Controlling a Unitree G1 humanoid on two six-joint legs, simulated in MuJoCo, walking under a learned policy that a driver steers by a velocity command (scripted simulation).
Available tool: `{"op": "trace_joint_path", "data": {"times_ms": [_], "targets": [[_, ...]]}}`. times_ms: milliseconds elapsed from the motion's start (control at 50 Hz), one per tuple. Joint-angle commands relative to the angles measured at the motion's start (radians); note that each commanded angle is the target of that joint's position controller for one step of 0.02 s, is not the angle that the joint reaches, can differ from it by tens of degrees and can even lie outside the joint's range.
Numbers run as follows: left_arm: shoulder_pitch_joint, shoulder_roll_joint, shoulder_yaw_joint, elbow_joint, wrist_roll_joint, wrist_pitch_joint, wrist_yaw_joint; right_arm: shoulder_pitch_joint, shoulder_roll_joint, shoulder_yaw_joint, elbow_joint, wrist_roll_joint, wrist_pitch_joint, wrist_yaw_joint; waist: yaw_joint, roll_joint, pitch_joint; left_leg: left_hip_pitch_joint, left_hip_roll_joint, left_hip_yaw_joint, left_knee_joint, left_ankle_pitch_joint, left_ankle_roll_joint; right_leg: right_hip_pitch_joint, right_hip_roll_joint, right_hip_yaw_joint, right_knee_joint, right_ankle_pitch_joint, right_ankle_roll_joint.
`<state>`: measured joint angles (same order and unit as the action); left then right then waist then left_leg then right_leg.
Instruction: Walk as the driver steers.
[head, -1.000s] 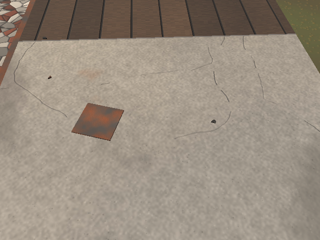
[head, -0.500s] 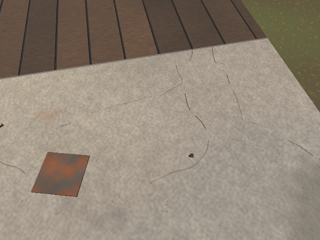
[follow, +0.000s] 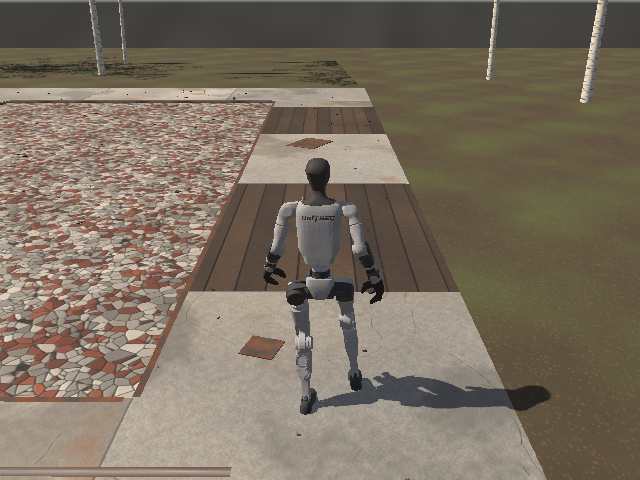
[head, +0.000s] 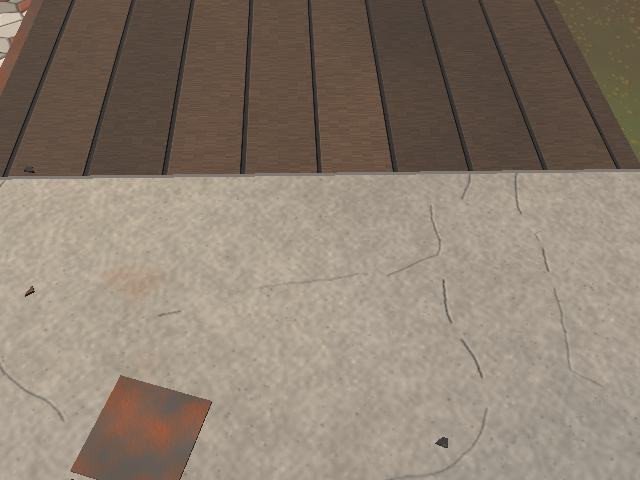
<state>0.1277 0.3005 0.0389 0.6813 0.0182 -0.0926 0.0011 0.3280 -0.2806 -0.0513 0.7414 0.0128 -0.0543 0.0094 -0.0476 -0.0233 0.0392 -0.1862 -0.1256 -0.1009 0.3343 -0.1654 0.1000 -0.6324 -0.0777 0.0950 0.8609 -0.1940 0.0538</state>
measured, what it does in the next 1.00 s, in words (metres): walks ahead: right foot, then left foot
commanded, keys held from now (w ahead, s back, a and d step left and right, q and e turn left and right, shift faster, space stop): w+q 0.20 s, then w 0.42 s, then w+e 0.38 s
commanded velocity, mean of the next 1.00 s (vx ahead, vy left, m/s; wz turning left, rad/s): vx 0.50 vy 0.00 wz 0.12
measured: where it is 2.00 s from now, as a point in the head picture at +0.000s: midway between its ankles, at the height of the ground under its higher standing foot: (313, 222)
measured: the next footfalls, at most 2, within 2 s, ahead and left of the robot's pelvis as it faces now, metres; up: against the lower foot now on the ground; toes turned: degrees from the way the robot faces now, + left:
right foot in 0.22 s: +0.31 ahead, -0.14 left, +0.00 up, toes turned +13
left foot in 0.70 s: +0.51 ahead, +0.17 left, +0.00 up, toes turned +13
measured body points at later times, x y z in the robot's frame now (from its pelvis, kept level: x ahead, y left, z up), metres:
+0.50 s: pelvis +0.28 -0.04 +0.00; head +0.30 -0.04 +0.45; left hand +0.24 +0.24 -0.12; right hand +0.51 -0.25 -0.09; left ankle +0.34 +0.14 -0.69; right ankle +0.27 -0.15 -0.75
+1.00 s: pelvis +0.52 +0.08 +0.00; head +0.54 +0.08 +0.45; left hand +0.64 +0.36 -0.11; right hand +0.60 -0.20 -0.12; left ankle +0.47 +0.16 -0.75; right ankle +0.67 -0.08 -0.67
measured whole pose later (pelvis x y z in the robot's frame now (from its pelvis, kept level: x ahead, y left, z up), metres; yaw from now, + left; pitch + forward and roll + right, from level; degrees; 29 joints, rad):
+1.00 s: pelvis +0.52 +0.08 +0.00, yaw +4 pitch +0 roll +2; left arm 0.20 0.31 0.07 0.79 -0.02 -0.03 -0.01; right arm 0.32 -0.27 -0.07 0.82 -0.02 -0.09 0.01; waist -0.05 -0.05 0.02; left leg -0.05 -0.03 0.16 0.25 -0.21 0.04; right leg -0.69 -0.10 0.08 0.92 -0.06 0.01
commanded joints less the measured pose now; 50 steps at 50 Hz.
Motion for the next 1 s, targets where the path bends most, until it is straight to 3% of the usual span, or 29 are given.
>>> {"op": "trace_joint_path", "data": {"times_ms": [20,60,120,180,200,220,240,260,280,300,320,340,380,440,480,580,640,660,680,700,720,740,760,780,800,820,860,900,1000], "targets": [[-0.072,0.050,0.010,-0.071,-0.002,-0.011,0.000,-0.017,-0.184,-0.052,-0.066,0.008,-0.005,-0.022,0.000,0.088,-0.033,-0.088,0.196,-0.164,-0.109,0.195,0.132,0.103,0.051,-0.040,-0.198,0.210,0.027],[-0.132,0.051,0.010,-0.085,-0.013,-0.018,-0.007,0.023,-0.185,-0.053,-0.051,0.011,0.003,-0.026,-0.026,0.096,-0.037,-0.090,0.198,-0.186,-0.091,0.150,0.113,0.158,0.081,-0.042,-0.281,0.290,0.026],[-0.167,0.080,0.022,-0.098,-0.023,-0.029,-0.016,0.054,-0.174,-0.053,-0.039,0.017,0.015,-0.030,-0.027,0.111,-0.040,0.005,0.228,-0.273,-0.020,0.095,0.097,0.171,0.092,-0.006,-0.366,0.246,0.006],[-0.084,0.116,0.044,-0.078,-0.027,-0.042,-0.017,0.026,-0.167,-0.055,-0.046,0.012,0.024,-0.032,0.032,0.149,-0.056,0.056,0.244,-0.337,0.082,0.137,0.069,0.279,0.088,-0.010,-0.422,0.149,-0.046],[0.006,0.142,0.058,-0.058,-0.019,-0.046,-0.011,0.015,-0.139,-0.045,-0.055,0.008,0.023,-0.029,0.080,0.140,-0.115,0.029,0.201,-0.308,0.185,0.178,0.041,0.432,0.062,-0.006,-0.448,0.151,-0.081],[0.152,0.189,0.071,-0.043,-0.002,-0.048,-0.003,0.016,-0.081,-0.023,-0.071,-0.008,0.019,-0.024,0.142,0.057,-0.252,-0.066,0.148,-0.226,0.433,0.082,0.007,0.672,-0.090,0.126,-0.420,0.101,-0.147],[0.251,0.264,0.093,0.000,0.006,-0.032,-0.007,0.161,-0.020,-0.002,-0.091,0.016,0.009,-0.024,0.089,-0.260,-0.373,-0.410,0.005,-0.085,0.745,-0.347,-0.062,0.990,-0.298,0.564,-0.483,-0.104,-0.315],[0.256,0.183,0.078,0.004,-0.022,-0.028,-0.016,0.171,-0.102,-0.012,-0.063,0.024,0.005,-0.026,0.107,-0.223,-0.321,-0.545,0.074,-0.099,0.885,-0.412,-0.075,0.969,-0.326,0.709,-0.549,-0.328,-0.320],[0.217,0.122,0.061,0.000,-0.025,-0.025,-0.016,0.070,-0.157,-0.027,-0.066,0.020,0.006,-0.025,0.132,-0.118,-0.183,-0.580,0.105,-0.096,0.927,-0.321,-0.080,0.851,-0.278,0.572,-0.569,-0.326,-0.279],[0.169,0.106,0.053,-0.004,-0.015,-0.019,-0.017,-0.001,-0.154,-0.028,-0.081,0.009,0.006,-0.026,0.121,-0.049,-0.109,-0.563,0.134,-0.058,0.916,-0.255,-0.085,0.740,-0.234,0.448,-0.579,-0.209,-0.256],[0.141,0.089,0.046,0.004,-0.011,-0.015,-0.018,-0.052,-0.143,-0.028,-0.097,-0.002,0.001,-0.024,0.110,-0.034,-0.047,-0.557,0.156,-0.049,0.867,-0.211,-0.088,0.648,-0.198,0.363,-0.600,-0.087,-0.256],[0.128,0.076,0.039,0.010,-0.004,-0.016,-0.016,-0.059,-0.128,-0.029,-0.103,-0.001,-0.001,-0.018,0.086,-0.056,-0.034,-0.517,0.181,-0.042,0.827,-0.182,-0.086,0.590,-0.168,0.297,-0.620,-0.007,-0.250],[0.127,0.067,0.036,0.025,-0.012,-0.020,-0.018,-0.045,-0.091,-0.021,-0.100,0.005,0.000,-0.009,0.063,-0.086,-0.040,-0.470,0.197,-0.010,0.747,-0.171,-0.090,0.543,-0.140,0.223,-0.654,0.078,-0.260],[0.140,0.117,0.049,0.051,-0.026,-0.020,-0.016,-0.118,-0.055,-0.002,-0.125,-0.009,-0.003,-0.003,0.071,-0.068,-0.022,-0.473,0.220,0.031,0.581,-0.095,-0.105,0.512,-0.146,0.152,-0.701,0.165,-0.287],[0.150,0.139,0.053,0.065,-0.029,-0.014,-0.014,-0.177,-0.042,0.007,-0.136,-0.009,-0.011,0.004,0.089,-0.056,-0.018,-0.440,0.220,0.050,0.452,0.019,-0.107,0.501,-0.130,0.091,-0.713,0.197,-0.276],[0.233,0.165,0.054,0.118,-0.044,0.004,-0.014,-0.314,-0.056,0.008,-0.170,0.005,-0.023,0.019,0.132,-0.055,0.000,-0.351,0.181,0.082,0.256,0.161,-0.099,0.532,-0.136,0.032,-0.692,0.224,-0.242],[0.257,0.178,0.056,0.145,-0.050,0.020,-0.010,-0.336,-0.080,-0.001,-0.186,0.005,-0.028,0.027,0.111,-0.062,0.009,-0.304,0.166,0.084,0.190,0.095,-0.063,0.591,-0.171,0.050,-0.639,0.280,-0.218],[0.246,0.186,0.057,0.148,-0.051,0.027,-0.007,-0.287,-0.096,-0.011,-0.176,0.003,-0.031,0.025,0.070,-0.061,-0.012,-0.216,0.148,0.098,0.153,0.088,-0.048,0.587,-0.162,0.043,-0.582,0.371,-0.203],[0.242,0.177,0.052,0.148,-0.051,0.030,-0.005,-0.179,-0.129,-0.032,-0.143,-0.003,-0.032,0.019,0.012,-0.045,-0.076,-0.047,0.127,0.115,0.121,0.090,-0.026,0.557,-0.121,0.014,-0.459,0.485,-0.180],[0.232,0.141,0.035,0.134,-0.038,0.026,-0.004,-0.021,-0.184,-0.055,-0.109,-0.013,-0.030,0.008,-0.064,-0.014,-0.190,0.207,0.208,0.044,0.148,0.105,0.013,0.432,-0.069,-0.023,-0.246,0.411,-0.145],[0.295,0.039,0.003,0.100,-0.022,0.012,-0.005,0.102,-0.280,-0.078,-0.098,-0.035,-0.019,-0.004,-0.075,0.196,-0.346,0.571,0.473,-0.322,0.129,0.003,0.126,0.072,0.066,-0.108,0.133,0.018,-0.069],[0.317,0.059,0.004,0.109,-0.038,-0.001,-0.004,0.131,-0.236,-0.066,-0.086,-0.025,-0.012,-0.002,-0.078,0.284,-0.412,0.570,0.553,-0.584,0.007,-0.146,0.185,-0.059,0.101,0.000,0.321,-0.389,-0.062],[0.260,0.143,0.031,0.100,-0.062,-0.003,-0.008,0.076,-0.178,-0.046,-0.081,-0.015,-0.014,0.001,-0.071,0.198,-0.257,0.449,0.519,-0.471,-0.022,-0.223,0.149,-0.135,0.048,0.033,0.393,-0.337,-0.068],[0.206,0.142,0.033,0.086,-0.065,-0.001,-0.008,0.014,-0.143,-0.035,-0.083,-0.011,-0.016,0.002,-0.044,0.171,-0.160,0.327,0.475,-0.339,-0.050,-0.208,0.119,-0.138,0.006,0.006,0.376,-0.255,-0.072],[0.180,0.128,0.035,0.085,-0.054,0.006,-0.005,-0.049,-0.114,-0.026,-0.080,-0.015,-0.022,0.006,-0.013,0.141,-0.095,0.214,0.434,-0.250,-0.092,-0.152,0.102,-0.111,-0.021,-0.006,0.332,-0.187,-0.068],[0.188,0.116,0.040,0.091,-0.046,0.019,-0.001,-0.090,-0.086,-0.020,-0.077,-0.020,-0.032,0.010,0.018,0.156,-0.061,0.130,0.402,-0.172,-0.127,-0.074,0.089,-0.061,-0.046,0.003,0.296,-0.134,-0.063],[0.218,0.068,0.035,0.105,-0.048,0.045,-0.001,-0.126,-0.078,-0.024,-0.061,-0.027,-0.051,0.012,0.054,0.145,-0.040,0.038,0.384,-0.068,-0.182,0.044,0.091,0.008,-0.055,0.002,0.281,-0.067,-0.050],[0.191,0.055,0.036,0.092,-0.045,0.058,0.002,-0.129,-0.090,-0.032,-0.039,-0.031,-0.063,0.008,0.064,0.112,-0.018,0.028,0.383,0.014,-0.205,0.144,0.097,-0.023,-0.056,0.019,0.243,0.005,-0.039],[0.058,0.028,0.026,0.046,-0.038,0.050,-0.023,-0.101,-0.127,-0.045,0.004,-0.028,-0.058,-0.011,0.030,0.073,0.018,0.069,0.358,0.184,-0.224,0.235,0.072,-0.030,-0.040,-0.021,-0.039,0.247,-0.043]]}}
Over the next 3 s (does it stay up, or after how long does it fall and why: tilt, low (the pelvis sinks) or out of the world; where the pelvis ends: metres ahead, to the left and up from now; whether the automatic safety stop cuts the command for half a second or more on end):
stays up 1.62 0.08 0.00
